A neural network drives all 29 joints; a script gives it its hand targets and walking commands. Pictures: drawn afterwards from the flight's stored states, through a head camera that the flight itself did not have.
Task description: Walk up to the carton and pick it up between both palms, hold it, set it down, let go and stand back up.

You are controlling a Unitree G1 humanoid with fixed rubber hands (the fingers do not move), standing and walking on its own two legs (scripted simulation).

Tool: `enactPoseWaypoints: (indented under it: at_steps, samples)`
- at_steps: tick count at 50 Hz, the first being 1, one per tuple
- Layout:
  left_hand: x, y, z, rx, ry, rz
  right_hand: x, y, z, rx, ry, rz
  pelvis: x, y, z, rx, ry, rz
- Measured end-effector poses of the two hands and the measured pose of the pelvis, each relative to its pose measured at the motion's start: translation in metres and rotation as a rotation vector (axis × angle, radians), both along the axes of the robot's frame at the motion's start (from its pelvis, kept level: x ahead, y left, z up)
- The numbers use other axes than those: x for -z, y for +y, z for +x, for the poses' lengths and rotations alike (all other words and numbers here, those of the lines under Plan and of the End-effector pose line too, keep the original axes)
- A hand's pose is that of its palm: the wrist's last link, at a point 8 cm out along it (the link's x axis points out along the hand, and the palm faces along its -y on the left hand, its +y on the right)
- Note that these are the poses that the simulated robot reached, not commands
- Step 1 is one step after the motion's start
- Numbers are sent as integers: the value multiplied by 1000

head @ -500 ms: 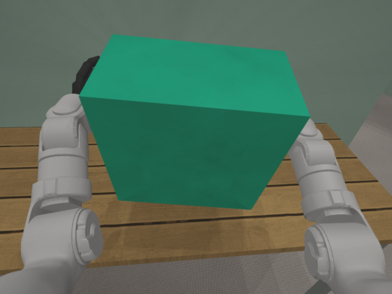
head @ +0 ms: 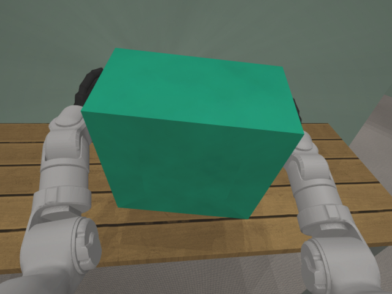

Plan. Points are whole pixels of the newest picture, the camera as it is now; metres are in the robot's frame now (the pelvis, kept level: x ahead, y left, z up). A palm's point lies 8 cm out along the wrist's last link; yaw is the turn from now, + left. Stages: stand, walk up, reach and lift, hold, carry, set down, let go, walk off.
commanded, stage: set down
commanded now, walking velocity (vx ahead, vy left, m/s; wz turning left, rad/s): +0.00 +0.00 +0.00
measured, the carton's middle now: (190, 145) +0.38 +0.01 +0.15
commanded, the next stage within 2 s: none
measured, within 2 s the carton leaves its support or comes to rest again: neither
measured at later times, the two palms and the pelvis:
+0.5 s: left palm (97, 117) +0.43 +0.20 +0.18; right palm (282, 141) +0.40 -0.20 +0.15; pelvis +0.01 +0.00 +0.00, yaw +0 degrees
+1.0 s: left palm (102, 124) +0.44 +0.20 +0.15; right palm (279, 150) +0.40 -0.20 +0.13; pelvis +0.01 +0.00 +0.00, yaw +0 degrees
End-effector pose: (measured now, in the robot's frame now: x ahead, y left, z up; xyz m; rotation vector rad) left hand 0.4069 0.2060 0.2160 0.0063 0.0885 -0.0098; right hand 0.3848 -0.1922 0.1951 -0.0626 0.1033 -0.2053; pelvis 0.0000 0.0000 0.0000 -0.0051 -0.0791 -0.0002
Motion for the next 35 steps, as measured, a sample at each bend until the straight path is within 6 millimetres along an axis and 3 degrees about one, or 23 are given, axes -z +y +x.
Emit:
enactPoseWaypoints:
  at_steps: [11,35]
  samples:
    - [22,-1,12,14,36,-7,20,-1,6,17,36,4,0,0,2,0,22,0]
    - [50,-4,30,34,68,0,52,-3,15,35,73,-9,0,0,9,0,78,0]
